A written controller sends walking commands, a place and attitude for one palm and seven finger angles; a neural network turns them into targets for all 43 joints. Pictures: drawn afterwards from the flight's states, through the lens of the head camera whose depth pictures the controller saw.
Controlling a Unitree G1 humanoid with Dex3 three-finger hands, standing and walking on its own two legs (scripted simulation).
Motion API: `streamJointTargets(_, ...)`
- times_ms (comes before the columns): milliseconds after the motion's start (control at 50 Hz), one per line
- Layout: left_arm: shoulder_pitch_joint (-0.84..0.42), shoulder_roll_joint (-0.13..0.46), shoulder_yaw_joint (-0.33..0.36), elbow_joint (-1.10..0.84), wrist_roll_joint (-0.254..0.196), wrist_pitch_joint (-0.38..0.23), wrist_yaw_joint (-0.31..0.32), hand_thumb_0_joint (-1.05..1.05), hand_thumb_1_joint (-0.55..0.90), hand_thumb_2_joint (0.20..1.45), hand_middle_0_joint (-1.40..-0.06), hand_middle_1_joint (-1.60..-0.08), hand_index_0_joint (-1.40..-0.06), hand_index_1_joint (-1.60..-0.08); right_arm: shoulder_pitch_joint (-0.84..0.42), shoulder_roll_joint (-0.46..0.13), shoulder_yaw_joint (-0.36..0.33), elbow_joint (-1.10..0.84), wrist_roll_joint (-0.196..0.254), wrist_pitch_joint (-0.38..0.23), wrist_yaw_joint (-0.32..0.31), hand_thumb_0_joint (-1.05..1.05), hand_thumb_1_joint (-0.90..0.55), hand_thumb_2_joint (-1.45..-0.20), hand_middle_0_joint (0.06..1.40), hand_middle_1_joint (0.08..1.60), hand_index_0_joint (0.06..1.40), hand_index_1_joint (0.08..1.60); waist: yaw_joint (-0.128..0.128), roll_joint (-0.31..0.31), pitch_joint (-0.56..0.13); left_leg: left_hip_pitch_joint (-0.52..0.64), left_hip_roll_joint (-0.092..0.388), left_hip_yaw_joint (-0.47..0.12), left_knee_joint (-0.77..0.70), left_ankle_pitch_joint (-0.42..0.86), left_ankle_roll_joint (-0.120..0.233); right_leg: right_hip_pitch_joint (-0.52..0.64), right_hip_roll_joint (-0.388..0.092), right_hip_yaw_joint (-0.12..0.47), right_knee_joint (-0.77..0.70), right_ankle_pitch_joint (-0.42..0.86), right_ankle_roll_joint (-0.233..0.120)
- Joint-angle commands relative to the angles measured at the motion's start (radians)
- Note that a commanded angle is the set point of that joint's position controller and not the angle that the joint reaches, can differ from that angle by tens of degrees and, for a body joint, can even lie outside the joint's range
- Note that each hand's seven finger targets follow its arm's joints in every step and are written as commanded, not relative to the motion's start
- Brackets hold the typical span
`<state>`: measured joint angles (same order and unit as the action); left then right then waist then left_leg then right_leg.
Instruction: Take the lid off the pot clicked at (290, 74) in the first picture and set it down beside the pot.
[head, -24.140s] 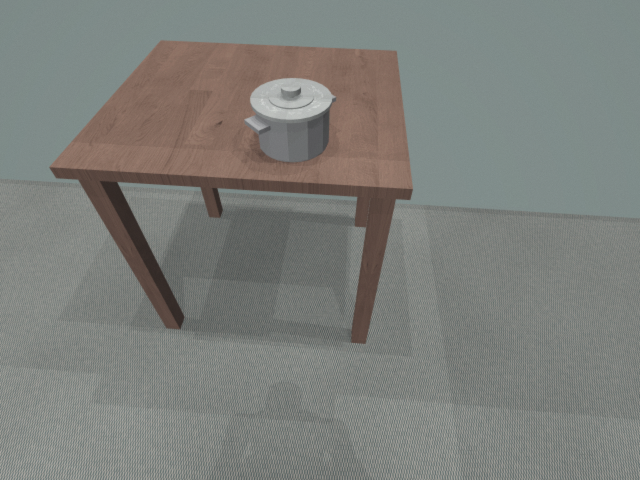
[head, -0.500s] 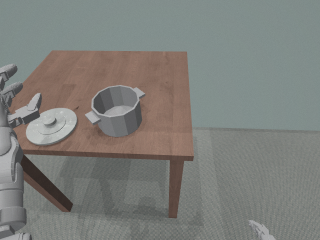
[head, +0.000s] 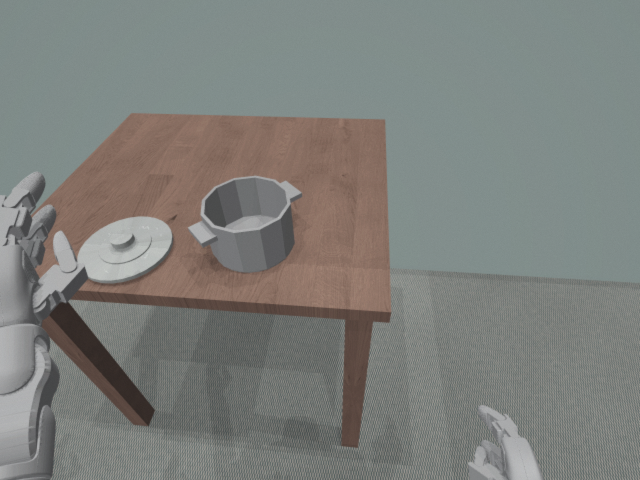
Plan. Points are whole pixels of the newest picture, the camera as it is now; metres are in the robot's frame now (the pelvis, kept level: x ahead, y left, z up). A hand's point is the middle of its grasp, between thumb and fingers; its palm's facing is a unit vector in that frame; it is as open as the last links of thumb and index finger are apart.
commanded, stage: draw the hand back to the body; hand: left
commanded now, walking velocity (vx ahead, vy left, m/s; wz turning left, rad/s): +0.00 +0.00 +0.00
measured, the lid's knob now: (122, 239) +0.49 +0.44 -0.01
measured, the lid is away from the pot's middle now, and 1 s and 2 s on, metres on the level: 0.24 0.24 0.24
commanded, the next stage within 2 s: step back with the hand held close in 0.60 s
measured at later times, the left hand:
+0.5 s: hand (63, 358) +0.17 +0.26 +0.16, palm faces +0.42 -0.84 -0.33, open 7.4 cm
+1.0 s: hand (50, 369) +0.16 +0.27 +0.15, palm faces +0.33 -0.84 -0.44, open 7.4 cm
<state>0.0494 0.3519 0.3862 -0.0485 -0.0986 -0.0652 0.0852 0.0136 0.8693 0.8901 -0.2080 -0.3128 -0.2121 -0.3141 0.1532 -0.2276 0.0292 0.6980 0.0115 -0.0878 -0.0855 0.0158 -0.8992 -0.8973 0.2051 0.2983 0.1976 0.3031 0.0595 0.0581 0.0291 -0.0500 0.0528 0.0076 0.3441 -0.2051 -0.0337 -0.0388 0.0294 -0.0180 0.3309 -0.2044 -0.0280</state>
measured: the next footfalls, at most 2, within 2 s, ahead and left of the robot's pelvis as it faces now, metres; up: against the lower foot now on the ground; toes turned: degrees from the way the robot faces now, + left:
none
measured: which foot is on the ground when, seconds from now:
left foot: down 0.00-1.00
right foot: down 0.00-1.00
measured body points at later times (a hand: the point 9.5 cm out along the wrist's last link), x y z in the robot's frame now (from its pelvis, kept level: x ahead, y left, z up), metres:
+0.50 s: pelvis -0.01 +0.01 +0.00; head -0.05 +0.00 +0.45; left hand +0.14 +0.30 +0.18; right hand +0.18 -0.20 -0.08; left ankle -0.01 +0.14 -0.75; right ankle -0.01 -0.10 -0.75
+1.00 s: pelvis -0.02 +0.04 +0.00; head -0.03 +0.03 +0.45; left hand +0.14 +0.32 +0.18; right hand +0.16 -0.21 -0.08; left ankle -0.01 +0.14 -0.75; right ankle -0.01 -0.10 -0.75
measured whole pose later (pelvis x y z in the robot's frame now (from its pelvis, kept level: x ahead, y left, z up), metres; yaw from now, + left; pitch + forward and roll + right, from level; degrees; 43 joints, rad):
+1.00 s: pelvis -0.02 +0.04 +0.00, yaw +0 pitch -1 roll -1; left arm 0.58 0.36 0.32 -0.52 -0.05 -0.14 0.08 0.01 0.89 0.90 -0.21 -0.30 -0.21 -0.30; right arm 0.19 -0.24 -0.01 0.58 0.01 -0.03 -0.08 0.02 -0.90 -0.90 0.21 0.30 0.20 0.30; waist 0.02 0.04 0.00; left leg -0.21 0.01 0.02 0.44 -0.21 0.02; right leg -0.18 -0.02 -0.01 0.39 -0.18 0.03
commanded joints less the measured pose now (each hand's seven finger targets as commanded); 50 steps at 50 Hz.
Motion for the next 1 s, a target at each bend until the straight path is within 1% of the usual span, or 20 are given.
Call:
streamJointTargets(0, -0.155, 0.235, 0.081, -0.313, 0.000, -0.076, 0.010, 0.000, 0.900, 0.900, -0.200, -0.300, -0.200, -0.300, -0.142, -0.102, -0.035, -0.157, -0.005, -0.071, -0.004, 0.000, -0.900, -0.900, 0.200, 0.300, 0.200, 0.300, -0.001, 0.010, -0.152, 0.046, -0.053, 0.047, -0.024, 0.194, 0.064, 0.004, -0.009, -0.003, -0.052, 0.213, 0.021)
streamJointTargets(40, -0.117, 0.209, 0.059, -0.334, 0.001, -0.074, 0.005, 0.000, 0.900, 0.900, -0.200, -0.300, -0.200, -0.300, -0.146, -0.101, -0.035, -0.156, -0.004, -0.074, -0.002, 0.000, -0.900, -0.900, 0.200, 0.300, 0.200, 0.300, -0.006, 0.031, -0.113, 0.041, -0.050, 0.047, -0.026, 0.179, 0.060, -0.017, -0.007, -0.005, -0.060, 0.186, 0.019)
streamJointTargets(60, -0.092, 0.211, 0.063, -0.334, 0.000, -0.073, 0.008, 0.000, 0.900, 0.900, -0.200, -0.300, -0.200, -0.300, -0.143, -0.100, -0.035, -0.156, -0.007, -0.076, -0.003, 0.000, -0.900, -0.900, 0.200, 0.300, 0.200, 0.300, -0.006, 0.007, -0.100, 0.035, -0.049, 0.041, -0.031, 0.168, 0.061, -0.020, -0.008, -0.005, -0.063, 0.174, 0.020)
streamJointTargets(120, -0.020, 0.204, 0.065, -0.400, 0.001, -0.076, 0.006, 0.000, 0.900, 0.900, -0.200, -0.300, -0.200, -0.300, -0.149, -0.096, -0.036, -0.163, -0.011, -0.079, -0.003, 0.000, -0.900, -0.900, 0.200, 0.300, 0.200, 0.300, 0.003, -0.009, -0.114, 0.036, -0.048, 0.039, -0.028, 0.171, 0.063, -0.008, -0.010, -0.002, -0.060, 0.172, 0.021)
streamJointTargets(140, 0.000, 0.199, 0.060, -0.427, 0.002, -0.078, 0.003, 0.000, 0.900, 0.900, -0.200, -0.300, -0.200, -0.300, -0.149, -0.094, -0.036, -0.163, -0.012, -0.082, -0.001, 0.000, -0.900, -0.900, 0.200, 0.300, 0.200, 0.300, 0.000, 0.022, -0.105, 0.042, -0.049, 0.040, -0.027, 0.164, 0.062, -0.017, -0.010, -0.004, -0.065, 0.164, 0.019)
streamJointTargets(220, 0.082, 0.175, 0.042, -0.471, 0.004, -0.075, 0.002, 0.000, 0.900, 0.900, -0.200, -0.300, -0.200, -0.300, -0.149, -0.091, -0.036, -0.168, -0.016, -0.087, 0.000, 0.000, -0.900, -0.900, 0.200, 0.300, 0.200, 0.300, 0.001, -0.010, -0.074, 0.029, -0.044, 0.034, -0.030, 0.139, 0.061, -0.031, -0.010, -0.005, -0.071, 0.124, 0.020)
streamJointTargets(260, 0.141, 0.174, 0.046, -0.508, 0.007, -0.080, 0.005, 0.000, 0.900, 0.900, -0.200, -0.300, -0.200, -0.300, -0.148, -0.088, -0.035, -0.169, -0.020, -0.096, 0.002, 0.000, -0.900, -0.900, 0.200, 0.300, 0.200, 0.300, 0.004, 0.031, -0.069, 0.025, -0.045, 0.031, -0.030, 0.124, 0.058, -0.032, -0.013, -0.004, -0.073, 0.107, 0.017)
streamJointTargets(320, 0.217, 0.155, 0.034, -0.567, 0.012, -0.080, 0.004, 0.000, 0.900, 0.900, -0.200, -0.300, -0.200, -0.300, -0.142, -0.084, -0.036, -0.176, -0.023, -0.100, 0.004, 0.000, -0.900, -0.900, 0.200, 0.300, 0.200, 0.300, 0.007, 0.003, -0.085, 0.024, -0.044, 0.029, -0.024, 0.145, 0.057, -0.020, -0.012, -0.006, -0.063, 0.129, 0.017)
streamJointTargets(340, 0.230, 0.143, 0.018, -0.580, 0.015, -0.078, 0.002, 0.000, 0.900, 0.900, -0.200, -0.300, -0.200, -0.300, -0.144, -0.083, -0.034, -0.177, -0.022, -0.101, 0.006, 0.000, -0.900, -0.900, 0.200, 0.300, 0.200, 0.300, 0.002, 0.025, -0.058, 0.019, -0.043, 0.028, -0.024, 0.131, 0.055, -0.038, -0.010, -0.008, -0.069, 0.110, 0.016)
streamJointTargets(420, 0.317, 0.123, 0.001, -0.613, 0.020, -0.073, 0.004, 0.000, 0.900, 0.900, -0.200, -0.300, -0.200, -0.300, -0.139, -0.078, -0.033, -0.188, -0.025, -0.109, 0.003, 0.000, -0.900, -0.900, 0.200, 0.300, 0.200, 0.300, 0.006, 0.001, -0.027, 0.002, -0.040, 0.019, -0.030, 0.089, 0.053, -0.055, -0.009, -0.009, -0.075, 0.058, 0.016)
streamJointTargets(460, 0.266, 0.151, 0.018, -0.637, 0.023, -0.076, 0.012, 0.000, 0.900, 0.900, -0.200, -0.300, -0.200, -0.300, -0.138, -0.080, -0.032, -0.183, -0.025, -0.111, -0.003, 0.000, -0.900, -0.900, 0.200, 0.300, 0.200, 0.300, 0.001, 0.013, -0.024, -0.004, -0.042, 0.016, -0.030, 0.065, 0.053, -0.061, -0.011, -0.006, -0.078, 0.036, 0.014)
streamJointTargets(520, 0.287, 0.132, 0.008, -0.605, 0.026, -0.071, 0.016, 0.000, 0.900, 0.900, -0.200, -0.300, -0.200, -0.300, -0.131, -0.075, -0.030, -0.175, -0.027, -0.116, -0.010, 0.000, -0.900, -0.900, 0.200, 0.300, 0.200, 0.300, 0.003, -0.009, -0.010, -0.001, -0.040, 0.017, -0.026, 0.063, 0.056, -0.071, -0.012, -0.006, -0.080, 0.028, 0.015)
streamJointTargets(600, 0.297, 0.118, -0.012, -0.637, 0.032, -0.074, 0.015, 0.000, 0.900, 0.900, -0.200, -0.300, -0.200, -0.300, -0.135, -0.076, -0.029, -0.181, -0.029, -0.124, -0.005, 0.000, -0.900, -0.900, 0.200, 0.300, 0.200, 0.300, 0.004, 0.014, -0.016, -0.004, -0.041, 0.008, -0.033, 0.044, 0.052, -0.065, -0.012, -0.009, -0.074, 0.011, 0.012)
streamJointTargets(680, 0.315, 0.129, 0.008, -0.627, 0.030, -0.073, 0.019, 0.000, 0.900, 0.900, -0.200, -0.300, -0.200, -0.300, -0.132, -0.074, -0.028, -0.179, -0.030, -0.126, -0.007, 0.000, -0.900, -0.900, 0.200, 0.300, 0.200, 0.300, 0.010, -0.005, -0.021, -0.010, -0.041, 0.005, -0.033, 0.058, 0.052, -0.051, -0.012, -0.009, -0.071, 0.027, 0.011)
streamJointTargets(700, 0.212, 0.265, 0.149, -0.715, 0.037, -0.119, 0.028, 0.000, 0.900, 0.900, -0.200, -0.300, -0.200, -0.300, -0.119, -0.118, -0.036, -0.226, -0.016, -0.092, 0.004, 0.000, -0.900, -0.900, 0.200, 0.300, 0.200, 0.300, -0.017, -0.003, 0.011, -0.089, -0.034, -0.002, 0.022, -0.004, 0.077, -0.150, -0.059, 0.094, -0.112, 0.071, 0.016)
streamJointTargets(720, 0.340, 0.171, 0.078, -0.616, 0.036, -0.124, 0.020, 0.000, 0.900, 0.900, -0.200, -0.300, -0.200, -0.300, -0.104, -0.102, -0.039, -0.211, -0.020, -0.069, 0.005, 0.000, -0.900, -0.900, 0.200, 0.300, 0.200, 0.300, -0.029, -0.060, 0.000, -0.092, -0.038, -0.016, 0.055, 0.008, 0.077, -0.163, -0.087, 0.092, -0.116, 0.069, 0.014)
streamJointTargets(780, 0.416, 0.126, 0.023, -0.618, 0.045, -0.135, 0.008, 0.000, 0.900, 0.900, -0.200, -0.300, -0.200, -0.300, -0.098, -0.112, -0.052, -0.238, -0.013, -0.039, 0.013, 0.000, -0.900, -0.900, 0.200, 0.300, 0.200, 0.300, -0.039, -0.054, -0.044, -0.101, -0.027, -0.016, 0.067, 0.062, 0.074, -0.175, -0.098, 0.076, -0.085, 0.122, 0.019)
streamJointTargets(820, 0.443, 0.134, 0.025, -0.635, 0.047, -0.138, 0.009, 0.000, 0.900, 0.900, -0.200, -0.300, -0.200, -0.300, -0.086, -0.119, -0.062, -0.253, -0.008, -0.023, 0.012, 0.000, -0.900, -0.900, 0.200, 0.300, 0.200, 0.300, -0.041, -0.041, -0.092, -0.105, -0.016, -0.017, 0.059, 0.129, 0.074, -0.143, -0.093, 0.054, -0.043, 0.203, 0.026)
streamJointTargets(920, 0.501, 0.172, 0.065, -0.684, 0.040, -0.149, 0.018, 0.000, 0.900, 0.900, -0.200, -0.300, -0.200, -0.300, -0.072, -0.117, -0.077, -0.289, 0.004, 0.007, 0.004, 0.000, -0.900, -0.900, 0.200, 0.300, 0.200, 0.300, -0.039, -0.055, -0.155, -0.129, 0.000, -0.026, 0.049, 0.251, 0.073, -0.099, -0.078, 0.021, 0.032, 0.282, 0.041)
streamJointTargets(980, 0.528, 0.185, 0.079, -0.708, 0.038, -0.156, 0.023, 0.000, 0.900, 0.900, -0.200, -0.300, -0.200, -0.300, -0.066, -0.117, -0.083, -0.304, 0.009, 0.018, 0.001, 0.000, -0.900, -0.900, 0.200, 0.300, 0.200, 0.300, -0.040, -0.031, -0.171, -0.149, 0.011, -0.033, 0.044, 0.281, 0.073, -0.092, -0.072, 0.013, 0.072, 0.281, 0.045)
